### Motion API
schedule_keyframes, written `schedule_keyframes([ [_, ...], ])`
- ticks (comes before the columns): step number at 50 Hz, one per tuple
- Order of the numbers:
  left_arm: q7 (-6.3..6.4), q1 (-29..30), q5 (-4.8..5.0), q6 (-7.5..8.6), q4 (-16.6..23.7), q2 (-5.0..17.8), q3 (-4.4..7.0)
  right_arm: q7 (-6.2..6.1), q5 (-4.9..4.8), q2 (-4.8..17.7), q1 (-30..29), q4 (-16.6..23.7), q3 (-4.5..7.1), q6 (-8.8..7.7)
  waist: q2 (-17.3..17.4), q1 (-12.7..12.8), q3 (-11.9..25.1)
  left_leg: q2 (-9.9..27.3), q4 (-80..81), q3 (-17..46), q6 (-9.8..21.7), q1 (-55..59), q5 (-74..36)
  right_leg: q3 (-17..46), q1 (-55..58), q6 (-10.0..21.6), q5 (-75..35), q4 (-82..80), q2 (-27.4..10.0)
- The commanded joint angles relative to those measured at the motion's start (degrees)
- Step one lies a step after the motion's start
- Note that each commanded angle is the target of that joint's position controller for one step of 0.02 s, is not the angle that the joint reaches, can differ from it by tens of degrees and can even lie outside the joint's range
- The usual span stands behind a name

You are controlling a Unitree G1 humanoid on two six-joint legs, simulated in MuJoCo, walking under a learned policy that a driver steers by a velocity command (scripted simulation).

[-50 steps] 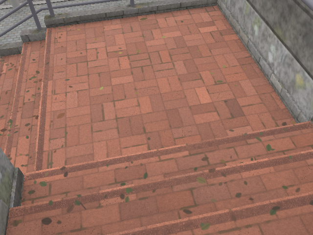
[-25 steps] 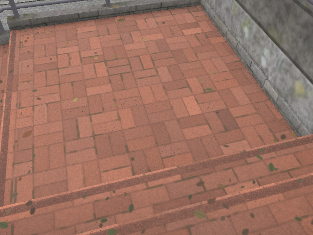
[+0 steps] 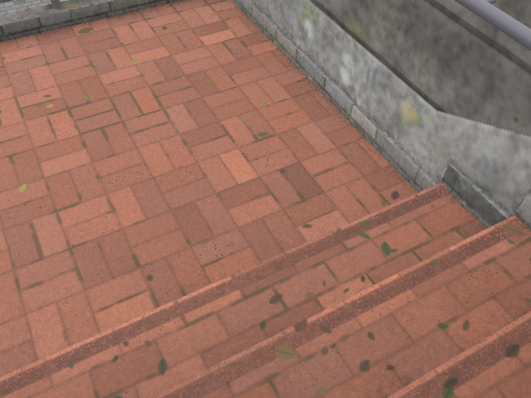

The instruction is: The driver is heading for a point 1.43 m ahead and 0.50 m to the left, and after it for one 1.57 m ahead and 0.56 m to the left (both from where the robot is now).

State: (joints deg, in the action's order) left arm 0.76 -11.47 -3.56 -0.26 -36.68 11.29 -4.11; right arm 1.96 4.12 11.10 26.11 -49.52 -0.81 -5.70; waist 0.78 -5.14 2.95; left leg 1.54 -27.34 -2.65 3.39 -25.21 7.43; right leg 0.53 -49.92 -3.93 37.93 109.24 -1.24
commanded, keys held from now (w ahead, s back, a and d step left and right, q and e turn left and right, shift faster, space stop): q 1.00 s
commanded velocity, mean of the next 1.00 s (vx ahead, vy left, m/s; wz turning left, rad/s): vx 0.00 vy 0.00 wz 0.54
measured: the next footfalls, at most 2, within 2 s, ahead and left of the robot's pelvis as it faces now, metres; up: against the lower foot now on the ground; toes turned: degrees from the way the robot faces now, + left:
right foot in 0.16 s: -0.07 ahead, -0.17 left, +0.15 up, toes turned +5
left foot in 0.92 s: +0.00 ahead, +0.18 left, +0.00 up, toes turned +37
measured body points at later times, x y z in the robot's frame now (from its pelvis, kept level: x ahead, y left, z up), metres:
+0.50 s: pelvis -0.06 -0.09 +0.11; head -0.04 -0.09 +0.56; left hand -0.03 +0.19 +0.01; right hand +0.19 -0.28 +0.02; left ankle -0.05 +0.06 -0.47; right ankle -0.11 -0.17 -0.59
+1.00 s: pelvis -0.02 +0.05 +0.00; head +0.01 +0.07 +0.45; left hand -0.20 +0.26 -0.13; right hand +0.26 -0.08 -0.11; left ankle -0.03 +0.16 -0.74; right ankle -0.07 -0.15 -0.51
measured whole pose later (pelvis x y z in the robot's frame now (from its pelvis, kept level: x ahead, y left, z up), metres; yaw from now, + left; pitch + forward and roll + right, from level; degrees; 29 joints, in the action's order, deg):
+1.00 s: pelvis -0.02 +0.05 +0.00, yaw +34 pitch +2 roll -1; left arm -0.4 -21.7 -3.7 2.7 -55.3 15.4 1.9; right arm 2.4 4.1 16.5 10.4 -46.1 4.7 -4.5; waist 0.7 5.3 -1.2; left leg -0.3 -24.2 -2.3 6.0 -18.1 6.6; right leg -3.8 -26.5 -5.4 49.5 97.0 -10.0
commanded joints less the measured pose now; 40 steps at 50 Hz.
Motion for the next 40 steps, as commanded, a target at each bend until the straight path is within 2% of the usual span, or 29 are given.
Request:
schedule_keyframes([
  [1,-0.08,0.8,0.97,0.58,7.9,3.7,1.02,-2.33,-0.21,13.8,3.8,2.6,3.77,-1.51,6.7,1.6,4.1,17.2,12.5,21.2,11.9,13.6,-13.1,-2.2,-0.2,2.6,8.8,-2.4,2.7],
  [3,-0.55,0.7,2.11,0.11,10.0,3.4,1.37,-3.23,-0.18,14.2,2.3,3.0,4.3,-1.53,7.6,2.3,4.5,17.2,13.5,21.3,11.2,14.2,-15.6,-2.8,4.1,4.7,10.9,-12.2,3.8],
  [4,-0.56,1.8,3.33,-0.51,11.5,2.8,1.53,-3.46,-0.89,14.0,3.2,1.7,4.83,-1.48,8.9,2.3,3.0,18.2,15.8,23.2,10.6,15.8,-12.4,-0.7,3.1,6.5,13.1,-22.0,3.6],
  [6,-1.01,-0.3,3.74,-1.12,11.5,3.9,2.62,-3.4,-0.89,13.8,0.6,3.0,5.06,-1.0,11.8,3.5,4.8,18.1,19.4,23.3,12.2,12.7,-15.3,-4.2,12.0,8.7,13.6,-30.9,6.0],
  [7,-1.6,-2.2,4.17,-0.93,11.3,4.6,3.13,-2.88,-0.55,14.4,-3.0,4.4,5.28,-0.6,12.3,5.6,6.4,18.6,21.1,23.7,14.0,10.1,-18.1,-3.8,17.6,10.0,10.5,-37.2,6.5],
  [8,-2.03,-7.8,4.54,-0.47,10.0,6.6,4.22,-2.14,-0.28,14.7,-6.9,5.8,5.4,0.21,11.2,9.0,8.6,17.8,21.3,22.6,15.6,6.5,-19.0,-4.3,25.7,11.8,4.8,-44.9,7.4],
  [9,-1.17,-12.4,4.09,0.55,7.7,9.8,5.76,-1.56,0.21,8.7,-6.3,7.0,3.51,0.94,2.4,8.5,12.0,12.0,13.7,17.1,12.0,-1.0,-3.9,6.8,37.7,18.7,-10.8,-56.3,3.7],
  [10,0.96,-24.0,-0.74,2.38,4.7,11.7,6.07,-0.57,1.51,3.4,-12.8,13.3,1.67,1.25,-15.7,16.5,3.5,-6.4,-7.0,9.6,-2.1,-35.8,25.2,51.1,50.1,38.2,-38.9,-74.1,-18.8],
  [11,0.98,-29.4,-4.62,3.1,3.1,8.9,4.6,-1.47,0.01,1.1,-22.8,16.8,-0.07,1.3,-4.2,23.1,-9.0,-9.4,-14.5,29.3,-6.4,-56.2,27.1,64.5,50.9,39.0,-51.5,-81.0,-26.9],
  [12,-1.01,-23.0,-4.82,2.78,3.5,9.8,4.98,-2.24,-1.81,-2.0,-24.4,17.0,-1.34,0.45,-7.8,19.5,-9.7,-10.2,-18.4,33.9,-10.2,-60.2,22.8,56.8,50.8,34.0,-55.6,-79.7,-24.9],
  [13,-3.26,-13.6,-3.52,2.71,4.2,8.5,5.06,-2.91,-2.27,1.8,-20.6,15.3,0.08,0.19,-9.6,13.5,-4.6,-11.2,-24.4,30.6,-12.5,-55.1,18.1,43.6,46.3,28.7,-57.4,-74.4,-20.3],
  [14,-4.48,-5.4,-1.25,2.55,3.9,8.4,5.51,-3.85,-1.3,6.4,-15.9,13.3,1.54,-0.42,-7.5,7.5,-0.4,-11.4,-31.7,22.8,-12.4,-43.9,13.7,27.9,37.4,22.3,-59.6,-69.7,-15.8],
  [15,-5.21,1.9,0.48,2.81,4.9,9.3,6.38,-3.28,-0.16,11.4,-7.4,9.7,2.79,0.24,-7.0,2.4,1.7,-10.1,-44.1,13.8,-12.7,-32.3,9.4,16.1,25.3,18.8,-56.3,-67.7,-11.7],
  [16,-5.74,6.6,0.49,3.38,5.9,8.2,6.36,-2.21,1.11,12.9,-2.4,7.8,3.37,1.69,-7.9,-0.8,2.3,-10.3,-57.4,9.7,-12.6,-23.6,6.3,11.2,12.5,18.5,-52.3,-70.4,-9.7],
  [17,-5.98,12.4,-0.28,4.17,7.1,7.0,5.76,-1.2,1.73,13.8,-1.7,7.6,3.78,2.65,-4.8,-3.4,1.8,-9.9,-65.6,9.4,-11.7,-19.0,2.6,8.8,6.0,18.0,-47.8,-73.8,-9.9],
  [18,-5.56,16.0,-0.18,4.98,7.7,6.7,5.48,-0.64,1.63,13.6,-2.6,7.8,4.0,3.0,-1.1,-3.9,1.6,-8.7,-69.0,10.3,-10.4,-17.5,-1.8,7.0,5.5,17.5,-44.4,-74.5,-10.8],
  [19,-4.33,14.4,0.05,5.8,6.2,6.2,4.98,-0.58,0.56,12.4,-3.7,8.4,3.69,2.78,1.8,-2.7,1.6,-6.9,-68.5,10.8,-9.4,-19.5,-5.0,5.5,10.4,17.6,-44.1,-73.6,-11.3],
  [21,-1.18,4.1,-0.01,6.98,1.4,7.1,4.67,0.1,-0.78,9.8,-7.1,10.2,2.64,2.73,0.6,3.2,2.5,-5.2,-62.8,11.6,-8.3,-27.6,-9.4,2.6,26.8,17.9,-49.6,-71.2,-11.7],
  [22,0.12,-1.7,-0.3,7.14,-1.0,7.8,4.76,0.6,-0.72,8.6,-10.4,11.5,2.24,2.74,-0.7,6.6,2.0,-4.3,-59.0,11.8,-8.2,-33.7,-10.2,2.3,35.5,17.5,-51.0,-69.6,-12.4],
  [23,0.91,-8.0,-0.16,7.03,-3.1,8.7,5.07,0.92,-0.13,7.3,-13.9,12.9,2.04,2.86,-3.3,9.7,2.5,-4.2,-58.2,10.1,-8.2,-38.2,-7.1,2.1,43.1,17.4,-53.6,-69.4,-12.9],
  [24,1.47,-13.7,-1.16,6.73,-5.7,9.0,5.3,0.84,0.21,5.9,-18.4,15.1,1.53,3.0,-5.6,12.3,0.9,-3.5,-58.1,10.4,-8.1,-45.9,-2.7,4.5,51.1,17.0,-55.4,-69.4,-14.6],
  [25,1.67,-16.6,-1.55,6.36,-7.1,7.9,4.97,0.74,0.4,4.8,-20.9,16.2,1.0,3.05,-5.7,14.1,0.2,-2.6,-53.7,12.0,-8.0,-50.5,-2.1,5.8,55.3,17.2,-53.9,-69.8,-16.1],
  [27,1.45,-17.5,-2.21,6.1,-8.8,6.5,4.48,1.09,0.9,4.0,-23.6,17.1,0.42,3.0,-7.0,14.6,-0.1,-0.6,-46.9,11.8,-8.0,-52.3,-5.5,7.6,55.7,18.7,-50.4,-71.0,-18.3],
  [30,0.72,-12.7,-2.76,6.88,-9.3,6.1,4.16,1.89,1.6,5.5,-22.2,16.3,0.96,3.19,-7.8,10.9,0.6,2.2,-45.0,9.0,-7.6,-44.8,-11.2,5.7,45.7,19.2,-47.9,-72.0,-20.0],
  [31,1.14,-7.0,-1.94,7.2,-7.8,5.4,3.68,2.72,1.4,6.5,-20.5,14.3,1.07,3.33,-4.0,8.7,-0.8,3.9,-33.0,7.4,-7.1,-37.6,-21.5,0.1,37.5,16.3,-36.0,-70.6,-17.3],
  [33,0.9,-8.4,-2.76,8.07,-9.4,7.1,3.77,3.69,1.96,6.4,-22.0,13.3,1.53,4.37,-7.6,9.0,-2.9,4.8,-26.9,0.9,-4.8,-25.1,-26.9,-2.7,27.6,14.5,-20.6,-71.9,-17.3],
  [35,0.38,-7.9,-3.5,7.93,-10.3,8.3,3.83,3.78,1.78,7.5,-22.0,12.5,2.51,4.89,-7.1,8.2,-5.8,3.7,-22.4,-1.5,-3.1,-13.9,-22.0,-3.1,19.9,13.4,-10.9,-74.0,-19.4],
  [37,0.29,-9.2,-2.46,7.84,-12.2,9.8,4.77,3.15,1.3,7.5,-25.3,12.6,3.0,4.98,-7.3,9.7,-7.7,3.8,-13.5,-0.5,-2.6,-15.6,-17.9,-0.4,27.2,13.0,-8.2,-73.1,-23.2],
  [40,1.39,-13.8,-1.11,6.37,-16.4,9.9,6.21,1.96,1.78,4.4,-29.3,11.5,2.27,5.59,-6.2,13.3,-9.9,4.2,-0.2,-0.1,-1.4,-16.5,-12.3,3.8,38.2,12.0,-8.2,-72.3,-27.5],
])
